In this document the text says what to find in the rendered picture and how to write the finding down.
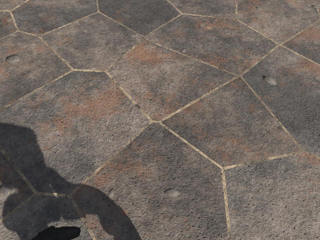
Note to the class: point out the left robot hand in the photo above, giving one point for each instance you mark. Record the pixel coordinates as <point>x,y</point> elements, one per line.
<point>58,233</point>

